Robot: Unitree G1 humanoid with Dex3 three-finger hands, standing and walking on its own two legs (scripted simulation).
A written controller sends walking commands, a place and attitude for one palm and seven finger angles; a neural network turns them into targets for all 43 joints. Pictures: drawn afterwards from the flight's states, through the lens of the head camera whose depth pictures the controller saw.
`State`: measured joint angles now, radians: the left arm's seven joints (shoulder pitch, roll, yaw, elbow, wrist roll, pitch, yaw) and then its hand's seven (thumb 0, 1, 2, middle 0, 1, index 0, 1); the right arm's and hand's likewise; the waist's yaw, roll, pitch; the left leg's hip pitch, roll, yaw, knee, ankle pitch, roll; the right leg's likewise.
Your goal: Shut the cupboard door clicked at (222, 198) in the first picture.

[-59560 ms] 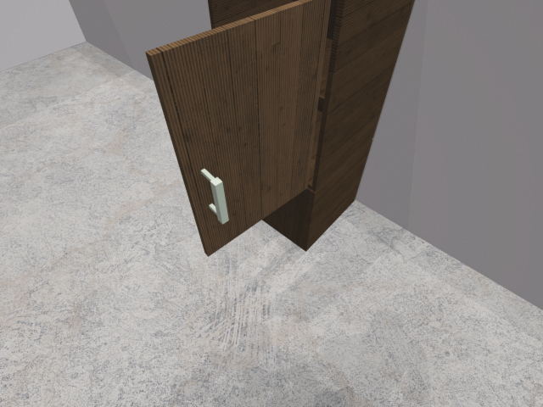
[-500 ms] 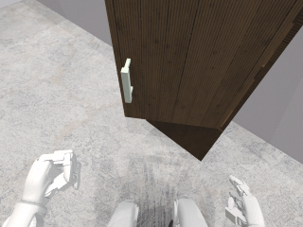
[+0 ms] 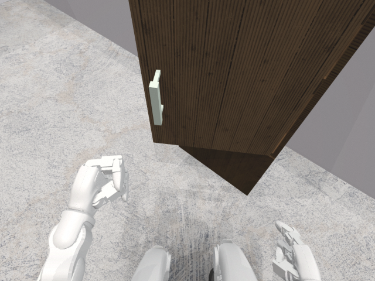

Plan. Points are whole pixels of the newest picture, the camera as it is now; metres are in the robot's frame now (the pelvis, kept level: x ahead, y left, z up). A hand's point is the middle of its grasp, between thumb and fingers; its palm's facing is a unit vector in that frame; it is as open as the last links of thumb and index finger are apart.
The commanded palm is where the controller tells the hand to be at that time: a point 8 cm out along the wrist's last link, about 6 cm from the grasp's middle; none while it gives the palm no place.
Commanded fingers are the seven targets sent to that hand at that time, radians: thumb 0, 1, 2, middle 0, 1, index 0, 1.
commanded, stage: bring the fist close to the handle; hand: left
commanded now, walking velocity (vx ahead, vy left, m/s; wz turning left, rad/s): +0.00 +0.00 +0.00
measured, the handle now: (157, 99) +0.53 +0.10 +0.04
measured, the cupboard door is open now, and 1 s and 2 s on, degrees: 33 33 22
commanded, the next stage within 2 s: push the door shut along its arc in 1.00 s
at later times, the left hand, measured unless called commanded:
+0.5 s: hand (160, 146) +0.38 +0.08 +0.05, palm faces -0.13 -0.99 -0.03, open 3.1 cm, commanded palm +0.38 +0.13 +0.04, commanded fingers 0.00 0.90 0.90 -1.30 -1.50 -1.30 -1.50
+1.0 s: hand (161, 134) +0.42 +0.08 +0.04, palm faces -0.09 -1.00 -0.03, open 3.1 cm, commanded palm +0.40 +0.13 +0.04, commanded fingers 0.00 0.90 0.90 -1.30 -1.50 -1.30 -1.50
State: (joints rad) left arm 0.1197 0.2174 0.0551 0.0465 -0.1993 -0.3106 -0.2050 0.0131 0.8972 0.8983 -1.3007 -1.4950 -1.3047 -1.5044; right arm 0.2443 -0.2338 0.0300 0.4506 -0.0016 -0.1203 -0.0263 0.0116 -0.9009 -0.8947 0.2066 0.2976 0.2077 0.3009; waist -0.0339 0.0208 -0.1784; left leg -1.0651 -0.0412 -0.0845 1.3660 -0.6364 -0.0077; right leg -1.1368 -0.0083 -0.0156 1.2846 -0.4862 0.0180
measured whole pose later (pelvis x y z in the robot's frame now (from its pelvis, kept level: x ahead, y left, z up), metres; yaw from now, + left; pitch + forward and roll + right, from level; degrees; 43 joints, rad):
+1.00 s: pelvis +0.00 -0.02 +0.01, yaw +0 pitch +23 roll +1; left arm -0.50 0.17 0.13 0.75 -0.10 -0.51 -0.06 0.01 0.90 0.90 -1.30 -1.50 -1.30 -1.50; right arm 0.29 -0.25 -0.01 0.59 -0.03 -0.01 0.01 0.01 -0.90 -0.89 0.20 0.30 0.21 0.30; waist -0.10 0.02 -0.15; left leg -1.09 -0.04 -0.06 1.29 -0.59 -0.03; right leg -1.19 0.00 0.01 1.26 -0.46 0.00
